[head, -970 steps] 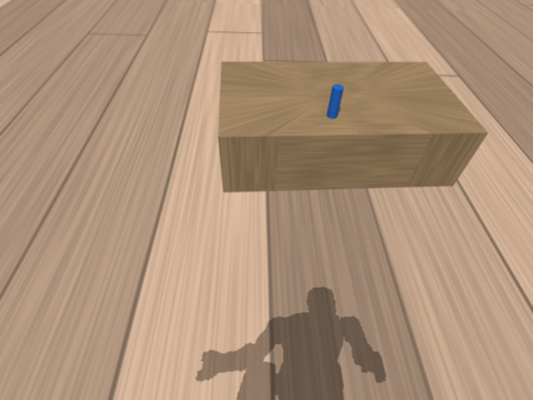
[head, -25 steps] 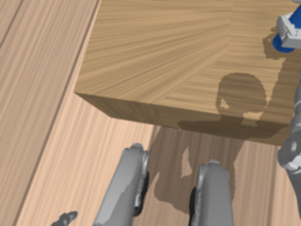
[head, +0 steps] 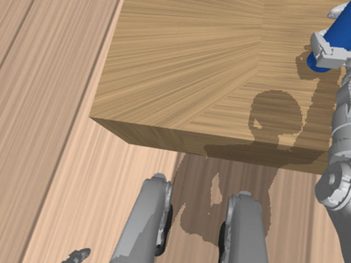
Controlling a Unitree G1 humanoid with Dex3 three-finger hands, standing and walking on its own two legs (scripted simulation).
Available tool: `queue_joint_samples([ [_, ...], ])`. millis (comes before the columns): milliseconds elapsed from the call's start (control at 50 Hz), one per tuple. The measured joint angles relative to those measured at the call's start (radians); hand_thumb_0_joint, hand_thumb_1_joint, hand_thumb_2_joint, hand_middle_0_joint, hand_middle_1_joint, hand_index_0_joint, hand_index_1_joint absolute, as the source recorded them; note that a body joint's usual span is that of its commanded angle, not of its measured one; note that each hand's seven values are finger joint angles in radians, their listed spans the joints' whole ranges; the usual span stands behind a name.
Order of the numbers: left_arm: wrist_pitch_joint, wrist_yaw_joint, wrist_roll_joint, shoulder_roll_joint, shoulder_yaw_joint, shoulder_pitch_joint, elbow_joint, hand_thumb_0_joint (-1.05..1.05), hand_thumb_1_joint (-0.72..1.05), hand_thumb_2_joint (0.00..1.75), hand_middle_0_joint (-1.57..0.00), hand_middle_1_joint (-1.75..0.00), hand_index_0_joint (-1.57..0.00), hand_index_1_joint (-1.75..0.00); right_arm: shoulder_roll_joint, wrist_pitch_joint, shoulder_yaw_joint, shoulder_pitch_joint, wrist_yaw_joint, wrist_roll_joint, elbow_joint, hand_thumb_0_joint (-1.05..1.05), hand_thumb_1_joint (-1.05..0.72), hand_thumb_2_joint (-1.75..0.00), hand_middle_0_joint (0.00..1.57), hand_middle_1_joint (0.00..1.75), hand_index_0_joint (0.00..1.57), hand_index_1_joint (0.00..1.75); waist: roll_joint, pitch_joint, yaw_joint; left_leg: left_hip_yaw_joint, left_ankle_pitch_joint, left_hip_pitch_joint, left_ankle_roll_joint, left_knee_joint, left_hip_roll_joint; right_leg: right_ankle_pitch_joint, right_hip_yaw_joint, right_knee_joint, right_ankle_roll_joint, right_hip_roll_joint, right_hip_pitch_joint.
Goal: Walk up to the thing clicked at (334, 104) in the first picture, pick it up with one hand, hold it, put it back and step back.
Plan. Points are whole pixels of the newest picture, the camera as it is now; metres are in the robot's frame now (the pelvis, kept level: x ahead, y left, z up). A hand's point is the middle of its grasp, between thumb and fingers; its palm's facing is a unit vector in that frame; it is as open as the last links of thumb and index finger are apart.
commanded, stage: lift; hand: right
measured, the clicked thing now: (343, 35) +0.57 -0.22 +0.05
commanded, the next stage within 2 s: hold in 1.64 s
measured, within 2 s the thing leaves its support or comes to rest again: neither
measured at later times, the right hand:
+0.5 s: hand out of the picture +0.50 -0.20 +0.13, palm faces +0.19 +0.98 -0.02, open 7.1 cm
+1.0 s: hand out of the picture +0.42 -0.18 +0.22, palm faces +0.20 +0.98 -0.01, open 7.1 cm
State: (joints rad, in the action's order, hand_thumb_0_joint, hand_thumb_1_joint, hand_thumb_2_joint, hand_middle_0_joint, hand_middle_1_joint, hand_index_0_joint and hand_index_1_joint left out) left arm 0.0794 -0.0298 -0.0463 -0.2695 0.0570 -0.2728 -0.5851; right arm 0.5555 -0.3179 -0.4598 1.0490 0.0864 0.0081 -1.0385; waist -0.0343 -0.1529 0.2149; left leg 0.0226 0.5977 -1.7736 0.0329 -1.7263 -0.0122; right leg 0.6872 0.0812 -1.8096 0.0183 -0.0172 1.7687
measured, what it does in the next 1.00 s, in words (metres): rises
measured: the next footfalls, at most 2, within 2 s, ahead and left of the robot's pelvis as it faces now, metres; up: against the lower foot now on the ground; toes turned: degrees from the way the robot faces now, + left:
none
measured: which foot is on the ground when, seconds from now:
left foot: down 0.00-1.00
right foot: down 0.00-1.00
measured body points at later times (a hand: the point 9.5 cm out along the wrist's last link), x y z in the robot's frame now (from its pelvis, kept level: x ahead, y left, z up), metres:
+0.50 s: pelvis +0.02 +0.00 +0.09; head +0.17 -0.02 +0.51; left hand +0.10 +0.27 -0.03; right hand +0.48 -0.25 +0.14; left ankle +0.08 +0.14 -0.48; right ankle +0.05 -0.13 -0.48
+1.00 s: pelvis +0.04 +0.01 +0.17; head +0.13 +0.00 +0.61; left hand +0.16 +0.27 +0.06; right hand +0.41 -0.24 +0.22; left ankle +0.08 +0.14 -0.48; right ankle +0.04 -0.13 -0.48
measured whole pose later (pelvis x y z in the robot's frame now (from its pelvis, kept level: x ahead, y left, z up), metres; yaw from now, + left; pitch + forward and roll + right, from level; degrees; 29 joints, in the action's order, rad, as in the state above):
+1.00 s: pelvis +0.04 +0.01 +0.17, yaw -2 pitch +17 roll +2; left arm -0.02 0.02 -0.01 -0.24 -0.02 -0.25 -0.65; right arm 0.22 -0.36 -0.23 0.34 0.01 0.13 -0.56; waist -0.01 -0.11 0.06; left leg 0.03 0.45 -0.91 0.01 -1.07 -0.01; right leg 0.51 0.06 -1.12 0.03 -0.04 0.90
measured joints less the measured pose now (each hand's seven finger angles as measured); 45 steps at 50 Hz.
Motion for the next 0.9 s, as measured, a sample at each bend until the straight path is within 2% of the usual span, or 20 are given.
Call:
queue_joint_samples([
  [120,0.000,0.002,0.006,0.008,-0.009,-0.001,-0.003,0.00,0.89,0.90,-0.21,-0.30,-0.20,-0.30,-0.039,0.010,0.006,-0.060,-0.010,0.010,0.052,0.00,0.10,-1.20,0.87,1.19,0.89,1.19,-0.002,-0.004,-0.015,-0.001,-0.007,0.057,-0.001,0.043,0.002,-0.007,-0.004,0.043,-0.001,-0.003,-0.057],
  [280,-0.004,0.012,0.019,0.021,-0.026,0.001,-0.012,0.00,0.89,0.90,-0.20,-0.30,-0.20,-0.29,-0.117,0.022,0.032,-0.185,-0.030,0.041,0.150,0.00,0.10,-1.20,0.87,1.19,0.89,1.19,-0.005,-0.014,-0.047,-0.001,-0.023,0.175,-0.003,0.135,0.003,-0.026,-0.009,0.140,-0.001,-0.008,-0.177],
  [620,-0.051,0.042,0.037,0.025,-0.062,0.006,-0.034,0.01,0.88,0.91,-0.20,-0.29,-0.19,-0.30,-0.266,0.017,0.152,-0.491,-0.081,0.098,0.356,0.00,0.10,-1.20,0.87,1.19,0.89,1.19,0.010,-0.010,-0.111,0.009,-0.080,0.556,-0.017,0.426,0.005,-0.095,-0.013,0.443,0.008,-0.017,-0.558],
  [900,-0.095,0.043,0.034,0.026,-0.079,0.024,-0.053,0.01,0.87,0.91,-0.19,-0.29,-0.18,-0.29,-0.327,-0.029,0.212,-0.664,-0.076,0.116,0.447,0.00,0.10,-1.21,0.87,1.19,0.89,1.19,0.025,0.031,-0.144,0.008,-0.135,0.797,-0.023,0.612,0.007,-0.158,-0.022,0.641,0.013,-0.021,-0.803],
])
